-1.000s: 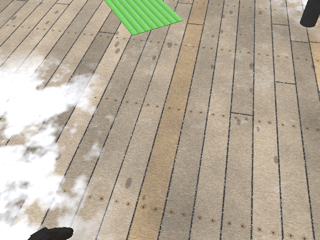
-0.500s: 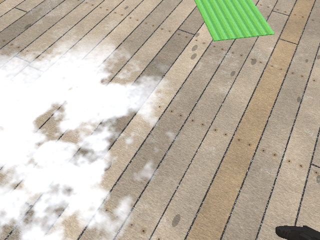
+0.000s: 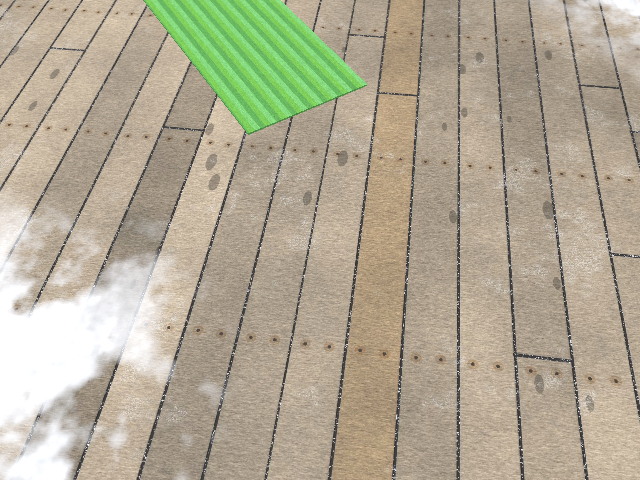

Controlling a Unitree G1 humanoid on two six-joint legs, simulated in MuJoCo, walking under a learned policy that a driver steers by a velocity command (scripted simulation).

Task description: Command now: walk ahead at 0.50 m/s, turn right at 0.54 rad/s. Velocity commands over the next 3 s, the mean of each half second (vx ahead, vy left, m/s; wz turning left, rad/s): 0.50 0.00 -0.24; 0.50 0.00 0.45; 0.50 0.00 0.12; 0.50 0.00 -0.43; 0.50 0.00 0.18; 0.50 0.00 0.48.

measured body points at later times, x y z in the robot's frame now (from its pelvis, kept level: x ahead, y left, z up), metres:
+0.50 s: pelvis +0.30 +0.03 +0.01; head +0.33 +0.03 +0.45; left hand +0.37 +0.32 -0.12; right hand +0.48 -0.24 -0.08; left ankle +0.42 +0.11 -0.72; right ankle +0.11 -0.07 -0.69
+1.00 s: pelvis +0.59 +0.01 +0.01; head +0.61 +0.02 +0.46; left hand +0.79 +0.28 -0.04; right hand +0.64 -0.28 -0.11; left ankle +0.42 +0.11 -0.70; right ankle +0.71 -0.08 -0.72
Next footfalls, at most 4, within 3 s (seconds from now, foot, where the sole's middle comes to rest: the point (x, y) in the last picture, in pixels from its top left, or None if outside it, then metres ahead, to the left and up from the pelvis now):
0.46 left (284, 467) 0.46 0.10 -0.75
0.98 right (365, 334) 0.75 -0.07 -0.75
1.46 left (230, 268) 0.94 0.24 -0.75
1.98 right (318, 173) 1.25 0.02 -0.75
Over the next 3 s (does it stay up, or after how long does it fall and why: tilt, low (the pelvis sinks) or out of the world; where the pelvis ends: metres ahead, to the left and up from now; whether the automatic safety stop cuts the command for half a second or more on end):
stays up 1.67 0.16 0.01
